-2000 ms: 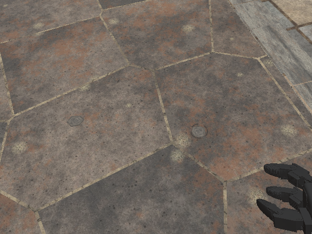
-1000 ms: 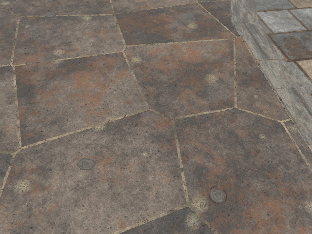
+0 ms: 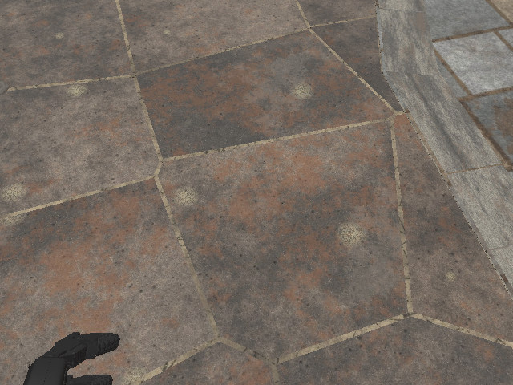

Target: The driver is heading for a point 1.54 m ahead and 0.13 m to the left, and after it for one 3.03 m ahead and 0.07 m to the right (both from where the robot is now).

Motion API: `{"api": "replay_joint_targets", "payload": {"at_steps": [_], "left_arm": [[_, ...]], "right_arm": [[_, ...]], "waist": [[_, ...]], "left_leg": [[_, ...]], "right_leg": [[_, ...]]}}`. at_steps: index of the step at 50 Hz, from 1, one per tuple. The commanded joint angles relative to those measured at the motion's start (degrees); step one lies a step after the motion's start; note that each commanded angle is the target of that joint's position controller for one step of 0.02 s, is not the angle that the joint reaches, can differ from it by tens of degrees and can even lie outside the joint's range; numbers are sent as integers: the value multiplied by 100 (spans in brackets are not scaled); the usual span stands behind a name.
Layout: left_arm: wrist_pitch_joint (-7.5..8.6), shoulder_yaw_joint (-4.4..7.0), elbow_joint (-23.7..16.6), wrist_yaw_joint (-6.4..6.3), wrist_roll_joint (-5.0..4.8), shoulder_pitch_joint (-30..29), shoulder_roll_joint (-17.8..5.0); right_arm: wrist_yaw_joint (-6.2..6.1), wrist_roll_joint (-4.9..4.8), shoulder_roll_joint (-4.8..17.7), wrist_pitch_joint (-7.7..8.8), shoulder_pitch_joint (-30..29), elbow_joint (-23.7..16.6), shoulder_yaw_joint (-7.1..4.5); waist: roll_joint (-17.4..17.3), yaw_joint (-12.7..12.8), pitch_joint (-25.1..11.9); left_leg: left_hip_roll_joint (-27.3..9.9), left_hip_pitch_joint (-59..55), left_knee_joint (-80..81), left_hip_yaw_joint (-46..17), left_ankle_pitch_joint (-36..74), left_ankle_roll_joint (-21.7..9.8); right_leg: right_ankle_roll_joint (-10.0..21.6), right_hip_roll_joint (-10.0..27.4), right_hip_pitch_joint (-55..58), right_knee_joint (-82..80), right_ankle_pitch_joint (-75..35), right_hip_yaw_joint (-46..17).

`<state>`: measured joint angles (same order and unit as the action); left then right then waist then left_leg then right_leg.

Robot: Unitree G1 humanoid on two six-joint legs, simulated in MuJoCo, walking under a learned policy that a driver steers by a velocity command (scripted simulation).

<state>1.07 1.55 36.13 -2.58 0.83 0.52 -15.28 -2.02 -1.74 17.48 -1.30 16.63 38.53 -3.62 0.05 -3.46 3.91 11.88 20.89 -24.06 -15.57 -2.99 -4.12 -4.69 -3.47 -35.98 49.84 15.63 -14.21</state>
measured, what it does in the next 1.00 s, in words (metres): walks ahead: right foot, then left foot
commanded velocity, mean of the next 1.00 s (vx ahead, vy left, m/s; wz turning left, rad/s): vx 0.02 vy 0.00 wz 0.11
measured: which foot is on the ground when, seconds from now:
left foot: down 0.00-0.16, up 0.18-0.60, down 0.62-1.00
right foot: up 0.00-0.16, down 0.18-0.62, up 0.64-0.98, down 1.00-1.00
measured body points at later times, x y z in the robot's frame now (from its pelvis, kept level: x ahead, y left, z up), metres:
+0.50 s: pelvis +0.08 -0.06 +0.01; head +0.12 -0.06 +0.45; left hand +0.11 +0.24 -0.09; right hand +0.33 -0.27 -0.09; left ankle +0.01 +0.09 -0.67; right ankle +0.14 -0.15 -0.74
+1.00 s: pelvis +0.08 -0.07 -0.01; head +0.12 -0.09 +0.43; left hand +0.21 +0.23 -0.09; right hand +0.26 -0.34 -0.12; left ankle +0.02 +0.08 -0.74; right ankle +0.10 -0.17 -0.74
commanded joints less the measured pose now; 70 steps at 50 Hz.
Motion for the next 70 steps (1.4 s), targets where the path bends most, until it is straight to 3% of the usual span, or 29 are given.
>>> {"api": "replay_joint_targets", "payload": {"at_steps": [1, 7, 8, 9, 10, 11, 12, 14, 17, 22, 26, 30, 31, 32, 33, 34, 37, 43, 46, 49, 50, 51, 52, 53, 55, 60, 64, 66, 70], "left_arm": [[27, 210, -224, -3, -70, 223, -555], [290, 369, -136, 129, -173, 126, -764], [300, 404, -61, 132, -175, 275, -808], [241, 418, -112, 104, -97, 212, -930], [139, 437, -199, 103, 134, 137, -1163], [136, 443, -220, 104, 182, 242, -910], [120, 386, -288, 78, 104, 27, -687], [22, 331, -347, 3, -21, -131, -586], [-64, 277, -209, -13, 41, 224, -619], [-109, 345, 4, 67, 12, 606, -874], [-74, 241, 203, 238, -108, 596, -722], [-78, 363, 343, 262, -353, 892, -1176], [-30, 323, 316, 258, -339, 947, -1026], [55, 218, 184, 308, -243, 1059, -576], [86, 260, 126, 291, -312, 917, -669], [29, 423, 193, 257, -311, 893, -1088], [-363, 511, 420, 109, -250, 1462, -919], [-408, 329, -263, 357, -219, 893, -477], [-445, 403, -422, 466, -228, 1029, -664], [-528, 555, -395, 422, -234, 1485, -804], [-505, 729, -304, 307, -207, 1939, -1200], [-449, 937, -442, 186, -193, 2121, -2149], [-240, 840, -577, 287, 45, 2154, -1983], [-100, 758, -556, 330, 46, 1956, -1764], [-82, 625, -585, 218, -206, 1297, -1348], [-175, 402, -664, 55, -63, 846, -1039], [-125, 139, -435, 87, 85, 658, -459], [-94, 176, -284, 153, 165, 711, -642], [-188, 357, -140, 125, 47, 745, -1113]], "right_arm": [[-146, -28, 986, -79, -273, -581, -338], [-124, -3, 833, -168, -295, -765, -404], [-93, -53, 673, -171, -253, -778, -352], [-67, -29, 335, -194, 239, -687, -254], [-45, -95, 507, -175, 377, -844, -291], [5, -5, 1123, -106, 306, -820, -437], [23, -9, 1348, -124, 272, -703, -514], [-14, 40, 1127, -238, 383, -557, -476], [-19, 37, 739, -208, 61, -738, -309], [-46, 112, 505, -123, -323, -855, -166], [-32, 222, 151, -94, -337, -681, 4], [-52, 145, 522, -51, -122, -515, -138], [-96, 171, 798, -60, 109, -498, -212], [-158, 308, 1305, -146, 174, -509, -340], [-118, 388, 1196, -173, -27, -492, -368], [-90, 455, 820, -104, -268, -660, -246], [-89, 256, 377, 85, -1249, -763, -118], [-118, 252, 669, 53, -1003, -526, -271], [-7, 136, 908, 84, -1003, -450, -383], [108, -23, 794, 153, -1043, -325, -399], [163, 37, 596, 181, -699, -197, -364], [167, 355, 155, 203, -940, -596, -204], [110, 345, 307, 226, -1514, -765, -205], [73, 204, 511, 227, -1733, -771, -250], [-26, 209, 605, 222, -1533, -582, -288], [24, 178, 451, 101, -871, -157, -243], [81, 163, 159, 43, -744, 7, -71], [110, 115, 331, 38, -892, -71, -83], [121, 12, 702, 60, -980, -309, -170]], "waist": [[-807, 283, -1042], [-1138, 277, -831], [-796, 329, -958], [59, 42, -1359], [1336, -101, -1307], [1237, 42, -1219], [869, 44, -937], [525, 65, -641], [575, 275, -504], [752, 481, -839], [975, 446, -879], [1003, 250, -689], [705, 204, -968], [-721, 340, -1190], [-1674, 159, -1091], [-1242, 82, -873], [-1048, 526, -456], [-885, 212, -577], [-905, 249, -679], [-635, 557, -728], [226, 699, -885], [2267, 590, -853], [1645, 945, -1662], [970, 914, -1426], [377, 529, -951], [472, 301, -1147], [668, 372, -1016], [810, 541, -664], [660, 681, -213]], "left_leg": [[-1175, -628, 585, -1741, -610, -318], [-1075, -950, 127, -2383, -483, -232], [-813, -703, -363, -2150, -1391, -65], [-390, -75, -1425, -1428, -3045, 157], [135, 938, -2556, -313, -3758, 407], [-367, 1195, -3543, -100, -3330, 696], [-578, 1290, -3923, 80, -2854, 831], [-742, 1481, -4674, 388, -2218, 957], [-941, 1578, -4900, 1001, -1987, 1088], [-1170, 1360, -3760, 1034, -2099, 1178], [-1224, -164, -1820, 1301, -2115, 1006], [-938, -1311, 557, 1361, -731, 563], [-1500, -2181, 404, 1039, -190, 349], [-2686, -2902, -11, 142, 1292, -259], [-3514, -2210, 367, -354, 1551, -1025], [-3539, -1842, 552, -263, 1677, -1229], [-2852, -1388, 550, 933, 1297, -681], [-2968, -1643, 417, 1662, 1177, -708], [-3182, -1585, 170, 1815, 1405, -638], [-3047, -1167, -772, 2291, 907, -98], [-2565, -448, -1968, 2674, 156, 332], [-1557, 1765, -4024, 2793, -3414, 989], [-1135, 2167, -4992, 1340, -3944, 959], [-1250, 2284, -5167, 1054, -3523, 797], [-1473, 2280, -4653, 955, -2480, 635], [-1319, 1209, -4047, 1278, -1482, 879], [-1675, 291, -2594, 1324, -1131, 941], [-1665, 12, -2195, 1433, -1262, 876], [-1611, 763, -2305, 1520, -2120, 743]], "right_leg": [[-39, -300, 697, -564, -325, 290], [163, -160, 1874, -2610, -606, 218], [349, 233, 2528, -3254, -1218, 175], [833, 1256, 3481, -3091, -1830, -498], [1644, 2233, 3587, -3061, -2717, -1539], [1945, 2545, 3294, -3180, -2459, -1828], [1808, 2211, 3076, -3127, -1998, -1210], [1518, 1698, 2792, -3095, -1404, -406], [1728, 1475, 2669, -3206, -2096, 145], [1978, 1663, 3367, -3057, -2921, 318], [1876, 1425, 2665, -3062, -2403, 318], [1555, 1316, 2305, -2688, -2361, -296], [1206, 1154, 1701, -2416, -1619, -230], [746, 511, 582, -1398, 9, 510], [426, 134, 126, -400, 1782, 1352], [218, 330, 101, 938, 2052, 1197], [-96, 552, -79, 1893, 1121, 1131], [-104, 861, 360, 226, 485, 1582], [147, 744, 915, -436, 529, 1902], [558, 442, 1976, -1680, -290, 2067], [888, 485, 3011, -2295, -1747, 1482], [1917, 2010, 4175, -2466, -4388, -1124], [2793, 2582, 4049, -2844, -3767, -2203], [2618, 2402, 3902, -2992, -3037, -1711], [2000, 1918, 3432, -2968, -2131, -977], [1785, 1468, 2762, -2975, -2608, -30], [1645, 1309, 2415, -3143, -1561, 504], [1713, 1401, 2142, -3316, -822, 471], [1982, 1917, 2620, -3215, -1052, 53]]}}
Velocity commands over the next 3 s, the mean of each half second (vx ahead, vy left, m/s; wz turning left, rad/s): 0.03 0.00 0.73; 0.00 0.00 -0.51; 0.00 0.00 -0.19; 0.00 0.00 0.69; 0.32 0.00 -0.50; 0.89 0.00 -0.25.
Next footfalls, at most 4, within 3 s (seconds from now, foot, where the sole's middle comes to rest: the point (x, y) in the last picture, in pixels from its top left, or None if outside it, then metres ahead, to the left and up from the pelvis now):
0.18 right None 0.18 -0.13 -0.77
0.62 left None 0.05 0.09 -0.77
1.00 right None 0.14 -0.17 -0.77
1.60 left None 0.12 0.04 -0.77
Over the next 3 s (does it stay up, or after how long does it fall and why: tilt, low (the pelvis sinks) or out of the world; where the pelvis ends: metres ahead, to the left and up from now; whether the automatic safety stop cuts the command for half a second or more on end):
stays up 0.58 -0.12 0.00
